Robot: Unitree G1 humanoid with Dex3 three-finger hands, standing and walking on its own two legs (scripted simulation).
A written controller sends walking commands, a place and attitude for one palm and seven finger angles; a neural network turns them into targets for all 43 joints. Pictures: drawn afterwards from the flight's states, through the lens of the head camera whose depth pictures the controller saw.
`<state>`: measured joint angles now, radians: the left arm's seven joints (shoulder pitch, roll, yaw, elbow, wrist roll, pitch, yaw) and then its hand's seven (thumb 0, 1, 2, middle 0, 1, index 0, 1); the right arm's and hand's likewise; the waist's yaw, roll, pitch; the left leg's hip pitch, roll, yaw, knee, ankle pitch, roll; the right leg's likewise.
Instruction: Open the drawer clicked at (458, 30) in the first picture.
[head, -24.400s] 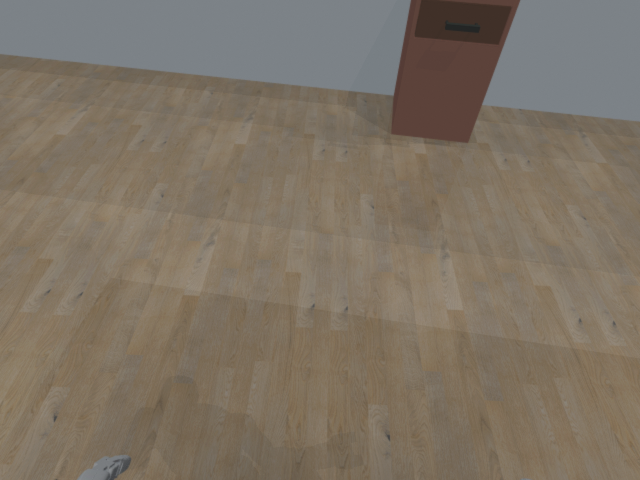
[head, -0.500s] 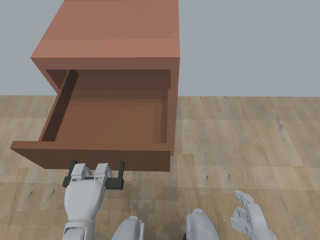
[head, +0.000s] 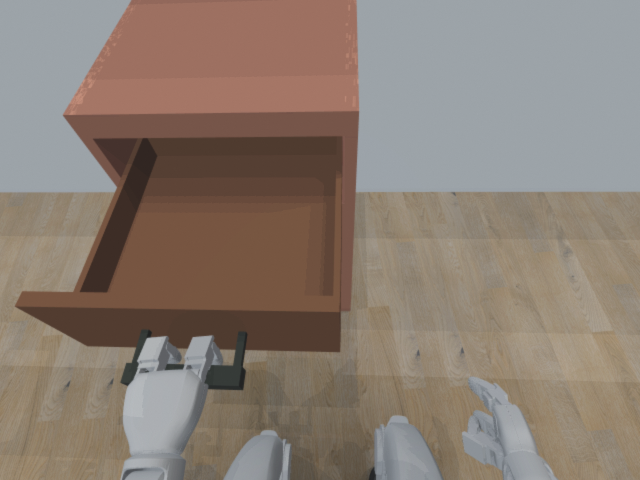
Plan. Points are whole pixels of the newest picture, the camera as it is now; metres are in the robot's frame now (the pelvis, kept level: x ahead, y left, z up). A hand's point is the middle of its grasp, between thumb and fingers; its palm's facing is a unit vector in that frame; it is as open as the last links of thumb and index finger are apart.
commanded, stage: pull the drawer open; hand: left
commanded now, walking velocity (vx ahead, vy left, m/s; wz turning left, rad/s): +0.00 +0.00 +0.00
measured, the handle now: (188, 357) +0.27 +0.19 -0.04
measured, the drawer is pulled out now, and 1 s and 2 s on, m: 0.28 0.29 0.29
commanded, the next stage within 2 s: open the thumb to release the handle in 0.14 s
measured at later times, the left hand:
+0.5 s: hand (179, 404) +0.22 +0.20 -0.06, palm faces -0.01 -0.06 -1.00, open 7.1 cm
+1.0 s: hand (180, 404) +0.22 +0.20 -0.06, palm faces -0.02 -0.07 -1.00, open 13.7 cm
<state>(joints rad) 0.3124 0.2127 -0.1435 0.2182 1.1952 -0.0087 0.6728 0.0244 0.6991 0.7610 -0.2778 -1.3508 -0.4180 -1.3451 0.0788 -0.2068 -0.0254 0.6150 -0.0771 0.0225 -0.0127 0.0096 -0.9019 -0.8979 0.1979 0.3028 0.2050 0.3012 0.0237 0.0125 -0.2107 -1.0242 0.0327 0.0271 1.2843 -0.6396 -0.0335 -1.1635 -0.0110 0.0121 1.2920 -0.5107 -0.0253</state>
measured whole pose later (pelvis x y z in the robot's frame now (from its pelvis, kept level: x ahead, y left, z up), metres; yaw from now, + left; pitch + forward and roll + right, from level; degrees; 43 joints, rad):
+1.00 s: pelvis -0.02 +0.01 +0.00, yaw +1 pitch +20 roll +1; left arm 0.18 0.21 -0.19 0.33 1.17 0.07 0.68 0.00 -0.47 0.31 -0.31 -1.20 -0.32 -1.21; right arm 0.08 -0.21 -0.03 0.66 -0.07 0.01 -0.05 0.01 -0.90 -0.90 0.20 0.30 0.21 0.30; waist 0.03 0.02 -0.19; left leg -1.03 0.01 0.00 1.27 -0.60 -0.02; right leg -1.14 -0.03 -0.01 1.25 -0.47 -0.02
